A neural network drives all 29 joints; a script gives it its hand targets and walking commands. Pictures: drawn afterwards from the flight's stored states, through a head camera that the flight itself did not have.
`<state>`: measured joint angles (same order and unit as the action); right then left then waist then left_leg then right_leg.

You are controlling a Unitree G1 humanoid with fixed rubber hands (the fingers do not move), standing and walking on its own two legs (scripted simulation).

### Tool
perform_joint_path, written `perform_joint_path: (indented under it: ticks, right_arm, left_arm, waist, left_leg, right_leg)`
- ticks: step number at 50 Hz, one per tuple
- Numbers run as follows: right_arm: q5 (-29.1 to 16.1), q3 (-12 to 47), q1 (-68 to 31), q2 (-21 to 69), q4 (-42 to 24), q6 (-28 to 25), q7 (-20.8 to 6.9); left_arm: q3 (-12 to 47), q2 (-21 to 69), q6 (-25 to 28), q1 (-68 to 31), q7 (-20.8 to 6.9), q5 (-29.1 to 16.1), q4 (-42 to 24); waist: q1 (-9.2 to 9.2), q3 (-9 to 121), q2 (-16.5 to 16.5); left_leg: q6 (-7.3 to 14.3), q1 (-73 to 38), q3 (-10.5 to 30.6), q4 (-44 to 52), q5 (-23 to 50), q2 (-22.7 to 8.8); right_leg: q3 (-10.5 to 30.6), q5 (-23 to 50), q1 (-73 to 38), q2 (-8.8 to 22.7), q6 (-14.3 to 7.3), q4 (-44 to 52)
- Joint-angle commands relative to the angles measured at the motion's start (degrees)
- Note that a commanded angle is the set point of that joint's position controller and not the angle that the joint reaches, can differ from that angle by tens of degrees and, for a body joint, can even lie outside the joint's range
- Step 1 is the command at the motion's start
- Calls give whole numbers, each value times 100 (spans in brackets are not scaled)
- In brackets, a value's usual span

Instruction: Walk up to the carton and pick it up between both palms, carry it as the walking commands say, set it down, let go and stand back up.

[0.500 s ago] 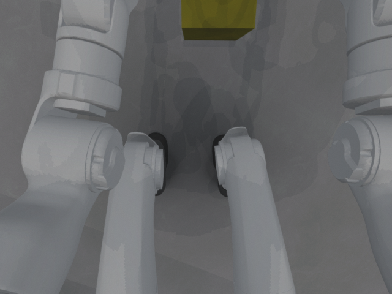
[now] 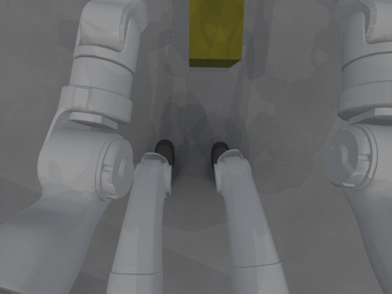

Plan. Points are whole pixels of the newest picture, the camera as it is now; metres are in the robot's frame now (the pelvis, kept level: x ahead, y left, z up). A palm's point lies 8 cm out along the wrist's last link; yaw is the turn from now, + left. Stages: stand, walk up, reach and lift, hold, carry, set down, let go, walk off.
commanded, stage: set down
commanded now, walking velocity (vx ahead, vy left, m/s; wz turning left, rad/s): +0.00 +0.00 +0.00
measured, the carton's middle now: (213, 24) +0.61 -0.08 -0.54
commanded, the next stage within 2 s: let go in 0.18 s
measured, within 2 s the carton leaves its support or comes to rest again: neither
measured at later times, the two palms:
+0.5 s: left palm (95, 24) +0.50 +0.11 -0.08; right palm out of the picture +0.50 -0.25 -0.07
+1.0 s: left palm out of the picture +0.34 +0.22 +0.02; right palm out of the picture +0.33 -0.22 +0.04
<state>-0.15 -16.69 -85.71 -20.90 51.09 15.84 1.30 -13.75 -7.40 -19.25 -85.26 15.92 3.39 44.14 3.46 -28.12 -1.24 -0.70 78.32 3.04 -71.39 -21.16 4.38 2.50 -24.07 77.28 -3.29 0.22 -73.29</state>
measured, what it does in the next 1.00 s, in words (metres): rises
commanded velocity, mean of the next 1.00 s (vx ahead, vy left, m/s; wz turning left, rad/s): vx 0.00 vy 0.00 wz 0.00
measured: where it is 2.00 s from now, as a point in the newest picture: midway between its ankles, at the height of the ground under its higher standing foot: (193, 176)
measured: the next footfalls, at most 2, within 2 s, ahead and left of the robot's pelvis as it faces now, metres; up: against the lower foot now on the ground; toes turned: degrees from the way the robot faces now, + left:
none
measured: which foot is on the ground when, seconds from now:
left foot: down 0.00-1.00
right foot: down 0.00-1.00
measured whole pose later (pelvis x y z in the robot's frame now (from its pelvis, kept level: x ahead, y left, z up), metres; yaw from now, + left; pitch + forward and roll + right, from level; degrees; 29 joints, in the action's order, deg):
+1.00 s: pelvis +0.10 +0.02 +0.13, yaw +0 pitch +17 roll +0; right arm 1.2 -7.4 -3.3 -9.4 33.4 -0.8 -3.4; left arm -6.6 -7.0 -0.6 -1.6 1.7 4.0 28.3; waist 1.7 -2.0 2.3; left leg 1.4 32.6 3.6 -27.9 -12.0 3.4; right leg 4.0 -13.6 30.7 -1.3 0.7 -27.4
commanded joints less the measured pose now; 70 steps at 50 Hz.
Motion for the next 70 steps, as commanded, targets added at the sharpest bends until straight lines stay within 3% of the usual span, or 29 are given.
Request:
perform_joint_path:
  ticks: [1, 4, 5, 7, 8, 13, 15, 18, 21, 26, 28, 31, 33, 38, 42, 44, 45, 47, 48, 49, 51, 52, 53, 57, 58, 59, 62, 66, 70]
  right_arm:
    - [207, -258, -1450, -679, -416, -372, -128]
    - [586, -635, -1299, -499, 5, -546, -199]
    - [760, -851, -1205, -531, 86, -586, -182]
    - [1086, -1040, -918, -363, 162, -648, -258]
    - [1309, -1233, -827, -401, 186, -654, -273]
    - [1625, -889, -83, -286, -694, -665, -521]
    - [1472, -516, 255, -192, -1341, -669, -516]
    - [1341, -52, 1067, 67, -1764, -622, -377]
    - [1093, 194, 2279, 360, -2020, -715, -319]
    - [761, 434, 3530, 726, -2260, -958, -228]
    - [718, 322, 4230, 622, -2245, -1110, -282]
    - [642, 287, 4884, 452, -2227, -1354, -344]
    - [588, 334, 5436, 600, -2130, -1458, -384]
    - [500, 501, 6471, 756, -2177, -1648, -356]
    - [243, 659, 7301, 670, -2036, -1771, -389]
    - [175, 732, 7780, 638, -2195, -1776, -406]
    - [156, 644, 7855, 444, -2299, -1840, -420]
    - [107, 752, 8134, 437, -2367, -1874, -439]
    - [81, 774, 8386, 365, -2427, -1875, -484]
    - [86, 724, 8555, 237, -2578, -1879, -503]
    - [125, 851, 8968, 230, -2742, -1900, -534]
    - [24, 921, 8725, 157, -2749, -1855, -566]
    - [64, 956, 9076, 221, -2886, -1827, -592]
    - [106, 1009, 9368, 81, -3032, -1674, -609]
    - [183, 1006, 9484, 72, -3118, -1627, -607]
    - [151, 1002, 9444, 24, -3157, -1585, -620]
    - [218, 1001, 9349, -11, -3173, -1362, -657]
    - [302, 1014, 9312, -64, -3421, -1152, -682]
    - [293, 955, 9328, -91, -3351, -958, -680]
  left_arm:
    - [-123, -81, 356, -1644, -89, 271, -487]
    - [-389, 28, 486, -1526, -201, 501, -114]
    - [-385, 75, 516, -1506, -252, 592, -55]
    - [-624, 128, 562, -1073, -289, 856, 80]
    - [-744, 122, 591, -845, -276, 1052, 59]
    - [-752, 520, 715, 595, -288, 1220, -507]
    - [-660, 314, 830, 878, -292, 1224, -1174]
    - [-402, 266, 964, 1796, -346, 1111, -1658]
    - [76, 306, 1098, 2650, -539, 786, -2283]
    - [235, 108, 1302, 3971, -761, 742, -2202]
    - [292, 166, 1367, 4617, -803, 727, -2267]
    - [193, 165, 1499, 5343, -869, 807, -1937]
    - [211, 189, 1585, 5850, -958, 687, -1692]
    - [304, 27, 1900, 6754, -1222, 374, -1668]
    - [446, -109, 2013, 7317, -1320, 234, -1832]
    - [455, -109, 2011, 7914, -1389, 195, -1952]
    - [590, -84, 2042, 7954, -1387, 143, -2225]
    - [711, -213, 2097, 8250, -1403, 9, -2269]
    - [697, -376, 2089, 8482, -1409, 26, -2317]
    - [783, -445, 2083, 8446, -1461, -45, -2539]
    - [870, -540, 2057, 9062, -1501, -113, -2465]
    - [856, -712, 2044, 8766, -1506, -169, -2542]
    - [868, -707, 2006, 9278, -1547, -137, -2522]
    - [1144, -807, 1923, 9452, -1677, -373, -2623]
    - [1155, -807, 1893, 9541, -1723, -422, -2583]
    - [1176, -845, 1864, 9451, -1743, -429, -2696]
    - [1204, -906, 1693, 9322, -1808, -501, -2677]
    - [1138, -916, 1487, 9156, -1923, -468, -2664]
    - [1046, -1029, 1312, 9180, -1969, -326, -2694]
  waist:
    - [176, 9259, 115]
    - [270, 8285, 241]
    - [363, 7787, 7]
    - [306, 7721, -28]
    - [420, 7806, 51]
    - [46, 9018, 110]
    - [-97, 9982, 256]
    - [-18, 9748, 717]
    - [171, 9774, 770]
    - [-92, 9087, 599]
    - [0, 8781, 344]
    - [-210, 8311, -22]
    - [-153, 7716, 181]
    - [-72, 6599, 759]
    - [-172, 6328, 285]
    - [-153, 6041, 353]
    - [-173, 5974, 17]
    - [-156, 5581, 32]
    - [-255, 5312, -135]
    - [-141, 5317, -241]
    - [-202, 4984, -182]
    - [-343, 4538, -456]
    - [-325, 4473, -189]
    - [-394, 3337, -413]
    - [-341, 3227, -114]
    - [-375, 3083, -343]
    - [-391, 2485, -175]
    - [-287, 2216, 270]
    - [-340, 2143, 155]
  left_leg:
    - [-43, -4112, -254, 736, 2131, 248]
    - [-99, -3852, -203, 1068, 2046, 185]
    - [-124, -3747, -188, 1245, 2014, 149]
    - [-177, -3795, -214, 1487, 2069, 112]
    - [-182, -3969, -221, 1597, 2001, 94]
    - [-238, -4058, -413, 1916, 3213, 139]
    - [-260, -4129, -447, 1974, 3563, 130]
    - [-201, -3221, -487, 2339, 3211, 151]
    - [-253, -2975, -444, 2625, 3480, 112]
    - [-272, -1690, -499, 3101, 2991, 57]
    - [-266, -2179, -412, 3300, 3046, 67]
    - [-258, -3545, -359, 3256, 3453, -17]
    - [-189, -3694, -352, 3378, 3257, -37]
    - [-79, -3542, -185, 3910, 3151, -81]
    - [-100, -4911, -75, 4071, 3565, -161]
    - [-72, -5662, 4, 4157, 3829, -209]
    - [-144, -6003, 7, 4205, 3944, -231]
    - [-116, -6676, 158, 4249, 4195, -295]
    - [-147, -6877, 174, 4307, 3979, -322]
    - [-164, -7233, 135, 4384, 3792, -336]
    - [-219, -7480, 100, 4499, 3293, -381]
    - [-242, -7213, 109, 4573, 3016, -405]
    - [-252, -7392, 76, 4699, 2710, -429]
    - [-241, -6990, -5, 5221, 1315, -541]
    - [-215, -7021, -11, 5284, 1159, -568]
    - [-203, -6979, 36, 5351, 1002, -612]
    - [-85, -6670, 127, 5570, 118, -709]
    - [24, -6804, 90, 5559, -243, -702]
    - [11, -7001, -46, 5457, -1, -606]
  right_leg:
    - [-547, 2434, -2345, -192, 99, 1190]
    - [-496, 2343, -1952, -117, 86, 1614]
    - [-449, 2291, -1747, -86, 87, 1797]
    - [-509, 2309, -1669, -95, 54, 1949]
    - [-549, 2133, -1661, -119, 46, 2134]
    - [-316, 3614, -3113, -70, -30, 2291]
    - [-264, 4513, -4203, -40, 7, 2258]
    - [-75, 5525, -5640, 52, 108, 2303]
    - [66, 6663, -6652, 175, 132, 2322]
    - [598, 7694, -7815, 533, 137, 2549]
    - [554, 7267, -7600, 573, 193, 2768]
    - [423, 6282, -6402, 433, 225, 3063]
    - [359, 5899, -6276, 415, 275, 3319]
    - [346, 6354, -6958, 498, 302, 3601]
    - [250, 5382, -6624, 351, 222, 3873]
    - [151, 4951, -6485, 238, 210, 4126]
    - [203, 4692, -6514, 228, 117, 4239]
    - [64, 4019, -6031, 117, 103, 4412]
    - [35, 3537, -5941, 115, 97, 4489]
    - [-40, 3169, -5952, 56, 51, 4643]
    - [-117, 2682, -6082, 54, -9, 4782]
    - [-101, 2256, -5890, 69, -33, 4785]
    - [-196, 2181, -6263, 68, -34, 4842]
    - [-241, 1318, -6641, 26, -97, 4944]
    - [-267, 1286, -6733, 15, -83, 4960]
    - [-249, 1155, -6858, 20, -102, 4909]
    - [-285, 760, -7039, -18, -71, 4774]
    - [-307, 505, -7136, -18, -41, 4829]
    - [-314, 622, -7292, -22, -89, 4882]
